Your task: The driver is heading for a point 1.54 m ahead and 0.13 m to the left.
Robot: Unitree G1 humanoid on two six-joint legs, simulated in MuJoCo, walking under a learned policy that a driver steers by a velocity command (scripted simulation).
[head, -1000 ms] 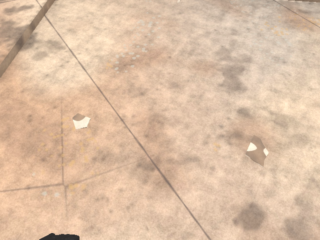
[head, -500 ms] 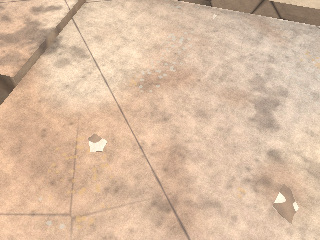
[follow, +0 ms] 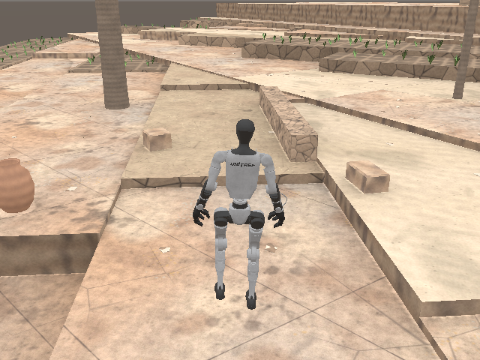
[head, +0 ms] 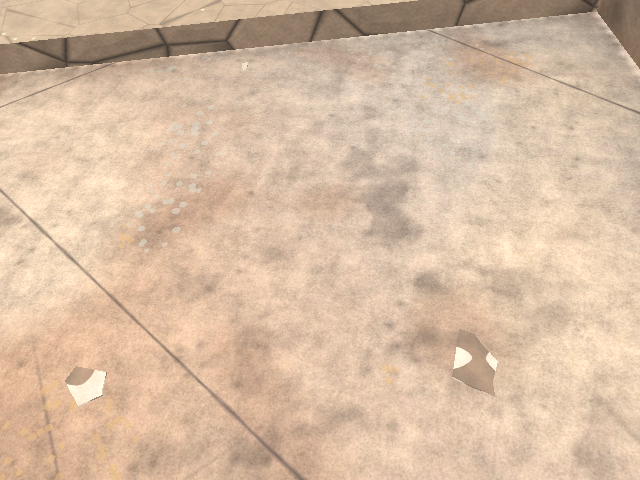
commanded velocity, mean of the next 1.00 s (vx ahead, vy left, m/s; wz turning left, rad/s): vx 0.09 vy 0.00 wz -0.19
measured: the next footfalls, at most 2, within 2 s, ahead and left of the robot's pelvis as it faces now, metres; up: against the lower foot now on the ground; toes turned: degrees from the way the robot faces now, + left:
left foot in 0.36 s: +0.06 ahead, +0.11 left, +0.00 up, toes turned -8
right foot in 0.62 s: -0.01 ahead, -0.09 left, +0.00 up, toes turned -3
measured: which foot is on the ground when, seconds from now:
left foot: up 0.00-0.34, down 0.36-1.00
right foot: down 0.00-0.36, up 0.38-0.60, down 0.62-0.94, up 0.96-1.00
